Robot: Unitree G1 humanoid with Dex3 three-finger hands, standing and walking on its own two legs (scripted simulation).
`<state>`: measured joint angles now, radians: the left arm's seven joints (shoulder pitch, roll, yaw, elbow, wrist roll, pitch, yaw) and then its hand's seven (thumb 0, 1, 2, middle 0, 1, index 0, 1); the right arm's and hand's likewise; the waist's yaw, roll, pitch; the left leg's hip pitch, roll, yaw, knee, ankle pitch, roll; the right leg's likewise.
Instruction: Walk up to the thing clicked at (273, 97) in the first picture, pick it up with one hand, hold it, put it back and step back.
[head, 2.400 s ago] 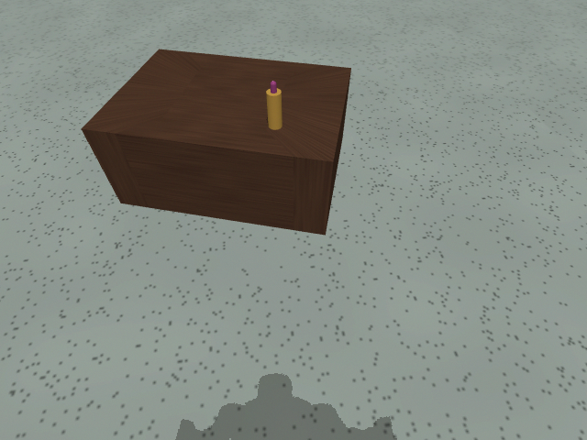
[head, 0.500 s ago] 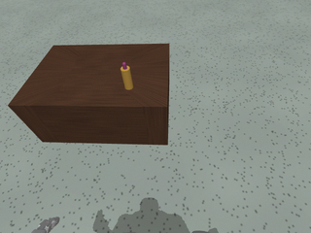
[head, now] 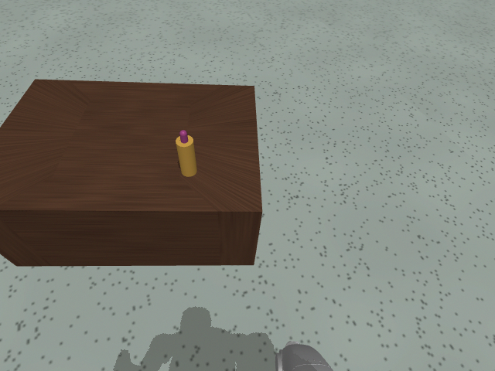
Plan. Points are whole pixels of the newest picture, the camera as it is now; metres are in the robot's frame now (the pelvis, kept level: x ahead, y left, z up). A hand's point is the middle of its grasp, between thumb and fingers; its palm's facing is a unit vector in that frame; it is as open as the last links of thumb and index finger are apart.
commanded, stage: walk up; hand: left
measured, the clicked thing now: (186, 152) +0.77 +0.18 -0.26
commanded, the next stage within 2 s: none
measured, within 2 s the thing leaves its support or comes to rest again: neither
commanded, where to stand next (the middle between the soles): +0.29 +0.02 m, yaw +1 degrees
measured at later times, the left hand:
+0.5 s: hand (71, 341) +0.20 +0.31 -0.14, palm faces +0.00 -0.91 -0.41, open 7.4 cm
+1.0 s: hand (105, 275) +0.33 +0.29 -0.16, palm faces -0.04 -0.93 -0.37, open 7.4 cm
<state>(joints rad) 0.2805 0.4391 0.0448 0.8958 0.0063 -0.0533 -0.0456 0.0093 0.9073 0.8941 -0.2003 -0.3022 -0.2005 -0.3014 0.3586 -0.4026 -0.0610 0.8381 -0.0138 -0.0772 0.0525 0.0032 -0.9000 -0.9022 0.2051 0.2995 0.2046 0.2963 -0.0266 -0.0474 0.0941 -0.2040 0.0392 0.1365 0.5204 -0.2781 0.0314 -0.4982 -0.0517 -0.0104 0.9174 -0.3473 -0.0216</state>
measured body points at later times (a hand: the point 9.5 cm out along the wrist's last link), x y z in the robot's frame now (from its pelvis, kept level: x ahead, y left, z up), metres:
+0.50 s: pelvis +0.16 +0.02 -0.01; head +0.18 +0.02 +0.44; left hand +0.20 +0.35 -0.11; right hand +0.25 -0.31 -0.12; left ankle +0.25 +0.17 -0.72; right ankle +0.16 -0.12 -0.73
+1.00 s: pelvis +0.24 +0.03 -0.02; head +0.26 +0.02 +0.43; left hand +0.33 +0.34 -0.14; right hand +0.32 -0.28 -0.14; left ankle +0.26 +0.16 -0.73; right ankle +0.28 -0.10 -0.73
